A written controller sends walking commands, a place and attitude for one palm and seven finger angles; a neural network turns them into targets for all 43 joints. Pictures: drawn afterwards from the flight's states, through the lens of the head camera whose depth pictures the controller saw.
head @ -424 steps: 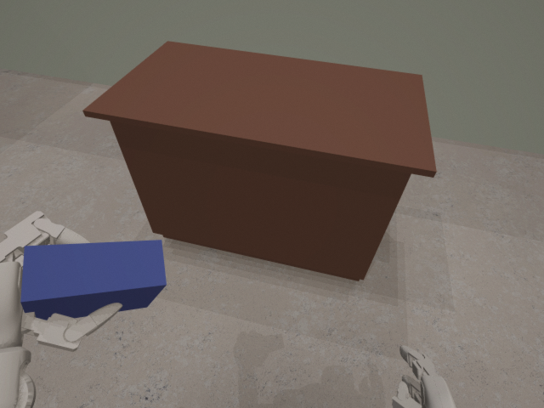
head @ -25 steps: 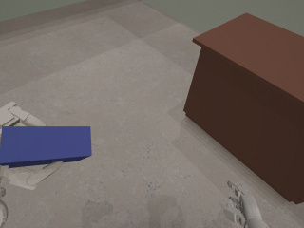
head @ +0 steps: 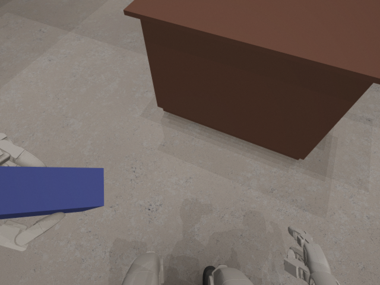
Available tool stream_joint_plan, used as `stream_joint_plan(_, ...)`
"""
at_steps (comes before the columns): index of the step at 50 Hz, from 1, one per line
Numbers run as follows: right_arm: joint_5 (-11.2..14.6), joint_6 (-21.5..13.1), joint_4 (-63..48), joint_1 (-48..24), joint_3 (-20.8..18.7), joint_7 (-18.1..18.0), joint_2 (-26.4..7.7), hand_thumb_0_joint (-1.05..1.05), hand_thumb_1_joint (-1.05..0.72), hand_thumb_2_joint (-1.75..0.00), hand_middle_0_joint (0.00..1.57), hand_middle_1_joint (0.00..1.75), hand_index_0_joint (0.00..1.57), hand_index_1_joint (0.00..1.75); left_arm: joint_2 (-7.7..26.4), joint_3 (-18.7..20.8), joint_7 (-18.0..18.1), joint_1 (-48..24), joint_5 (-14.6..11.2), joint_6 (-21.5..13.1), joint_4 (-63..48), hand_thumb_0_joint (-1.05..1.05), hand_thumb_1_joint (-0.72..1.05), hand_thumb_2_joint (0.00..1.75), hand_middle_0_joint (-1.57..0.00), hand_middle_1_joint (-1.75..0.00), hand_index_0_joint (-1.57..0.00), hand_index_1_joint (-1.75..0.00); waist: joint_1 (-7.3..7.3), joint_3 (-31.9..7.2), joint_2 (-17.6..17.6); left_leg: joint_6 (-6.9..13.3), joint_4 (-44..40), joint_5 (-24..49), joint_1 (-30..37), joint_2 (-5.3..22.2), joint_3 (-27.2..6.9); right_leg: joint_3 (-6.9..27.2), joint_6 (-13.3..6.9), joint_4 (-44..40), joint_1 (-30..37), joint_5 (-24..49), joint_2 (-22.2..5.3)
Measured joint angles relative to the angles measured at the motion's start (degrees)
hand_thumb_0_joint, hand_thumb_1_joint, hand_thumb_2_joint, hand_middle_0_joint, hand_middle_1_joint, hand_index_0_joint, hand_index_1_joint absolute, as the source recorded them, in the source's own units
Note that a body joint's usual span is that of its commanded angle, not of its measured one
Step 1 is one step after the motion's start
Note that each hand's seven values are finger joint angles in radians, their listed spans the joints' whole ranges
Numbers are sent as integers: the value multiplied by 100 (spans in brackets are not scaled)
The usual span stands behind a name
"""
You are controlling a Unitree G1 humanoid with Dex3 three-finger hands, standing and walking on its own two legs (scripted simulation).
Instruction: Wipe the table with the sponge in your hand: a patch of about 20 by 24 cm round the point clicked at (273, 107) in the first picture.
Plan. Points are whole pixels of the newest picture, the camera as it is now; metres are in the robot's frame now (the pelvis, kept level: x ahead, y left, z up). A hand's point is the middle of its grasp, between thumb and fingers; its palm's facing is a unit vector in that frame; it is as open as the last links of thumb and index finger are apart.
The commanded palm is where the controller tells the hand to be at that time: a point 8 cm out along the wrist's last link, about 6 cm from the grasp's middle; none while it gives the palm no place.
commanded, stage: turn to face it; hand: left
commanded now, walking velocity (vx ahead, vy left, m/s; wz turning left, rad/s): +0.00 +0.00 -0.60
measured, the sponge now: (62, 193) +0.24 +0.19 +0.14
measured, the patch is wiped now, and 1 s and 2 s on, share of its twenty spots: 0.00 0.00 0.00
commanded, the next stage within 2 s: take the last steps up to it in 1.30 s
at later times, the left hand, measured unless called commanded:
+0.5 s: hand (72, 192) +0.23 +0.16 +0.18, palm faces +0.11 -0.88 -0.46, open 9.7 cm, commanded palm +0.18 +0.21 +0.18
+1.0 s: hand (130, 220) +0.19 +0.08 +0.17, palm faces -0.13 -0.89 -0.43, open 9.7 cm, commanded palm +0.17 +0.13 +0.18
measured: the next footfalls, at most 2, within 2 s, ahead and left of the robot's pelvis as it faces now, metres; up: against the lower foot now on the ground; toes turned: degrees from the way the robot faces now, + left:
left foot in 0.20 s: +0.03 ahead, +0.14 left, +0.00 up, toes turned -2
right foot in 0.54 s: -0.07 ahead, -0.14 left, +0.00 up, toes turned -27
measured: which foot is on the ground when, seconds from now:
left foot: up 0.00-0.18, down 0.20-0.56, up 0.58-0.92, down 0.94-1.00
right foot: down 0.00-0.22, up 0.24-0.52, down 0.54-0.96, up 0.98-1.00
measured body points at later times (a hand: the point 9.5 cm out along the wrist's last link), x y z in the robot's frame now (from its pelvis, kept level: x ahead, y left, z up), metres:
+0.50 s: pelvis -0.06 +0.00 +0.00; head -0.02 -0.02 +0.45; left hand +0.22 +0.20 +0.20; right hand +0.06 -0.22 -0.09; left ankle -0.01 +0.14 -0.73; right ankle -0.09 -0.13 -0.71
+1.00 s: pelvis -0.12 +0.00 +0.00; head -0.09 +0.00 +0.44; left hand +0.20 +0.13 +0.20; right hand -0.11 -0.31 -0.07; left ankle -0.04 +0.10 -0.73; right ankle -0.12 -0.12 -0.72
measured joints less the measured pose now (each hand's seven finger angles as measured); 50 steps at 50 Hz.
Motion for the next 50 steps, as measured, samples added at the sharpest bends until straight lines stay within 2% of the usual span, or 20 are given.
stream_joint_plan(4,12,48,-31,136,-112,-56,-140,1,-91,-90,20,30,20,30,40,68,40,-6,-1,30,121,-1,-45,99,-80,-133,-79,-134,70,-300,-102,71,-1043,39,288,-125,53,246,7,-178,-69,202,96)
stream_joint_plan(8,12,51,-98,272,-63,-59,-176,1,-91,-90,19,30,19,30,-150,-80,78,-208,46,131,226,-1,-45,99,-80,-133,-79,-134,201,-603,-221,191,-2195,65,828,-239,52,470,60,-210,-212,337,189)
stream_joint_plan(10,-4,17,-162,334,-6,-63,-160,1,-91,-90,19,30,19,30,-267,-194,70,-309,78,147,221,-1,-45,99,-80,-133,-79,-134,247,-740,-245,316,-3068,313,1243,-223,101,548,120,-102,-350,353,261)
stream_joint_plan(11,-25,-13,-177,336,12,-82,-98,1,-91,-90,19,30,19,30,-292,-230,55,-397,99,131,239,-1,-45,99,-80,-133,-79,-134,280,-741,-323,403,-3263,756,1298,-243,171,600,168,56,-437,253,255)
stream_joint_plan(12,-38,-33,-190,326,38,-104,-8,1,-91,-90,19,30,19,30,-310,-250,36,-493,134,114,290,-1,-45,99,-80,-133,-79,-134,358,-705,-410,462,-3248,909,1326,-248,279,624,248,415,-563,-217,242)
stream_joint_plan(15,-62,-148,-246,346,133,-109,276,1,-91,-90,20,30,20,30,-390,-298,12,-677,249,109,469,-1,-45,99,-80,-133,-79,-134,472,-641,-344,501,-3152,825,1431,-46,464,188,504,2329,-1018,-1151,111)
stream_joint_plan(18,-10,-295,-255,399,270,6,483,1,-90,-90,20,30,20,30,-546,-438,21,-799,264,158,549,-1,-45,99,-80,-134,-79,-134,583,-604,-93,434,-3206,823,1554,262,624,-216,666,2938,-999,-1297,-187)
stream_joint_plan(22,-13,-453,-260,441,476,127,687,1,-90,-90,20,30,20,30,-574,-544,23,-914,224,131,599,-1,-45,99,-80,-134,-79,-134,587,-525,185,302,-3248,905,1569,654,831,-494,766,2079,-485,-1351,-442)
stream_joint_plan(26,-18,-574,-327,489,570,187,772,1,-90,-90,20,30,20,30,-329,-426,-1,-963,166,142,624,-1,-45,99,-80,-134,-79,-134,496,-382,277,97,-3007,891,1387,970,1024,-648,743,714,218,-1000,-450)
stream_joint_plan(27,-8,-592,-363,524,570,203,761,1,-90,-90,20,30,21,30,-232,-374,-3,-944,166,146,591,-1,-45,99,-80,-134,-79,-134,451,-370,250,39,-2824,831,1271,1018,1050,-672,686,292,435,-683,-462)
stream_joint_plan(28,9,-597,-361,500,542,209,681,1,-90,-90,21,30,21,30,-227,-364,-11,-963,181,125,578,-1,-45,99,-80,-134,-79,-134,394,-293,355,54,-2552,748,1117,1142,976,-714,463,199,452,-522,-361)
stream_joint_plan(29,11,-567,-306,430,506,189,570,1,-90,-90,21,30,21,30,-251,-376,-17,-962,185,78,577,-1,-45,99,-80,-134,-79,-134,311,-197,448,74,-2109,298,903,1123,731,-729,306,318,365,-530,-292)
stream_joint_plan(30,30,-498,-222,346,458,163,465,1,-90,-90,21,30,21,30,-264,-387,-29,-910,149,58,559,-1,-45,99,-80,-134,-79,-134,255,-135,452,75,-1530,-94,656,952,455,-679,212,437,254,-572,-280)
stream_joint_plan(32,46,-304,-82,187,344,105,282,1,-90,-90,21,30,21,30,-258,-353,-52,-659,62,85,448,-1,-45,99,-80,-134,-79,-134,172,-46,351,48,-388,-312,237,544,90,-490,136,482,127,-558,-272)
stream_joint_plan(35,37,-68,14,97,150,17,61,1,-90,-90,20,30,20,30,-204,-255,-49,-216,13,94,278,-1,-45,99,-80,-134,-79,-134,56,-35,228,-2,314,-101,-71,191,-22,-267,106,250,134,-342,-202)
stream_joint_plan(37,25,16,37,117,26,-45,-47,1,-90,-90,20,30,20,30,-153,-183,-27,-44,4,88,211,-1,-45,99,-80,-134,-79,-134,44,-99,150,-3,98,25,-63,70,27,-136,85,73,153,-190,-154)
stream_joint_plan(41,9,70,9,247,-102,-123,-186,1,-91,-90,20,30,20,30,-85,-72,35,-35,14,62,196,-1,-45,99,-79,-134,-79,-134,124,-353,-6,68,-1023,95,280,-73,116,101,72,-107,95,12,-62)
stream_joint_plan(47,15,18,-146,402,-22,-124,-195,1,-91,-90,19,30,19,30,-295,-239,86,-360,93,126,267,-1,-45,99,-79,-134,-79,-134,246,-776,-165,292,-3155,502,1312,-159,175,363,155,25,-170,117,126)
stream_joint_plan(48,0,-13,-164,394,-9,-142,-121,1,-91,-90,19,30,19,30,-302,-265,75,-457,117,123,288,-1,-45,99,-79,-134,-79,-134,272,-772,-264,372,-3301,893,1361,-186,248,422,196,185,-248,36,109)
stream_joint_plan(50,-34,-77,-207,371,51,-169,64,1,-91,-90,19,30,19,30,-336,-296,49,-622,191,84,436,-1,-45,99,-79,-134,-79,-134,391,-738,-381,480,-3195,959,1387,-152,441,371,362,1112,-547,-843,74)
